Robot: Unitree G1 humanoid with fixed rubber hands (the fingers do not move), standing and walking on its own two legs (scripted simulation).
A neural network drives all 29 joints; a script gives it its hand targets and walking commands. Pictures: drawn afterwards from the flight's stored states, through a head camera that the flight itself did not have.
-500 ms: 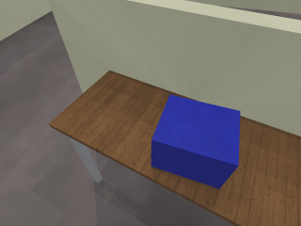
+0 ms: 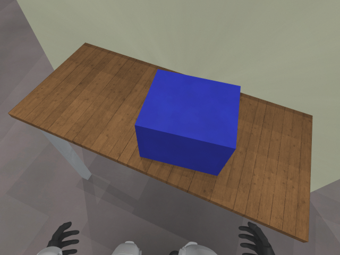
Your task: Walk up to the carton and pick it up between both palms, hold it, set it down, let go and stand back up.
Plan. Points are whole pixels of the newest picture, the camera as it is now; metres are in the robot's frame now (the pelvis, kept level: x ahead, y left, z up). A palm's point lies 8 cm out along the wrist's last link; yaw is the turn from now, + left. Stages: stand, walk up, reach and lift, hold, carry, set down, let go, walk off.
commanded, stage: reach and lift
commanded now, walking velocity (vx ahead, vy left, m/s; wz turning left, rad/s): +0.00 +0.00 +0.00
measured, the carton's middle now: (187, 123) +0.46 -0.02 -0.02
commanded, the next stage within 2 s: none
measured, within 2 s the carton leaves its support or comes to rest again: neither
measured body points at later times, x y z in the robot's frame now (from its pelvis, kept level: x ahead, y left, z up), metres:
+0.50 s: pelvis -0.01 +0.01 +0.01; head +0.00 +0.02 +0.46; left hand +0.12 +0.28 -0.08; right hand +0.15 -0.18 -0.07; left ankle +0.01 +0.16 -0.71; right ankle +0.04 -0.04 -0.71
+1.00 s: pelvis +0.01 +0.03 +0.02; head +0.01 +0.04 +0.47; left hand +0.19 +0.26 -0.05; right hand +0.16 -0.18 -0.06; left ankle +0.01 +0.16 -0.71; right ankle +0.04 -0.04 -0.71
